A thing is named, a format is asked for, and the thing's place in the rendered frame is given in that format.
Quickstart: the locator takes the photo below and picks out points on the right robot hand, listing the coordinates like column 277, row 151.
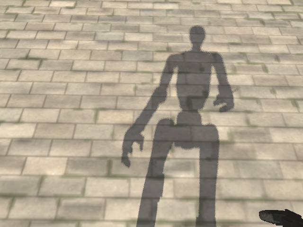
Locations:
column 285, row 218

